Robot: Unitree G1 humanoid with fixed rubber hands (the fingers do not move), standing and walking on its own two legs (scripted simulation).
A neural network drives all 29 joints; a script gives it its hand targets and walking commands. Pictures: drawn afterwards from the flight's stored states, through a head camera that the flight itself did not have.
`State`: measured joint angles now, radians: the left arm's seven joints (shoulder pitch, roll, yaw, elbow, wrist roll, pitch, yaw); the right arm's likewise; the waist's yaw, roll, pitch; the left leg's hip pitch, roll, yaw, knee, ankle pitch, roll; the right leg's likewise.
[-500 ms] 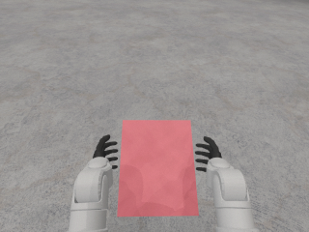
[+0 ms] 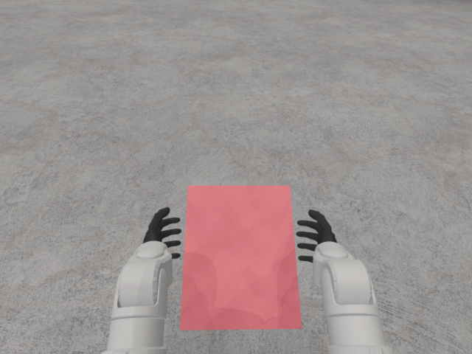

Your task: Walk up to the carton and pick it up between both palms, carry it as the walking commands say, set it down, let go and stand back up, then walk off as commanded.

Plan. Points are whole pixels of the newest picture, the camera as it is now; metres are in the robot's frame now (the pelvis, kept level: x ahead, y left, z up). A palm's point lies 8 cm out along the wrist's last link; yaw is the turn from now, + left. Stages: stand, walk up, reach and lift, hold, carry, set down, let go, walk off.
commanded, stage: carry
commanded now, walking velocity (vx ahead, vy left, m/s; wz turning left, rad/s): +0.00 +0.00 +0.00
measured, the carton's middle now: (238, 256) +0.34 +0.00 -0.05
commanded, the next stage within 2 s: hold in 1.56 s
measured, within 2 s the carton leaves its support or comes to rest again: neither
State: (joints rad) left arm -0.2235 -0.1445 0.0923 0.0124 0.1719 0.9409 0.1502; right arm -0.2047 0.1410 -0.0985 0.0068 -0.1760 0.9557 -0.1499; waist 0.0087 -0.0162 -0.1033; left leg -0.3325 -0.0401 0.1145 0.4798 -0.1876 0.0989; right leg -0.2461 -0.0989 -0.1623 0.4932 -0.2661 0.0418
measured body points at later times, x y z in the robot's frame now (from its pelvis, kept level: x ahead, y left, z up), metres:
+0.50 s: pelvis +0.00 -0.01 +0.00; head -0.01 +0.00 +0.45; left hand +0.30 +0.13 +0.04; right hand +0.30 -0.16 +0.05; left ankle +0.04 +0.05 -0.74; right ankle -0.01 -0.14 -0.74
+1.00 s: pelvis +0.00 -0.03 +0.00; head -0.01 -0.02 +0.45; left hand +0.31 +0.11 +0.04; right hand +0.30 -0.18 +0.04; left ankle +0.04 +0.05 -0.74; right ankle -0.01 -0.14 -0.74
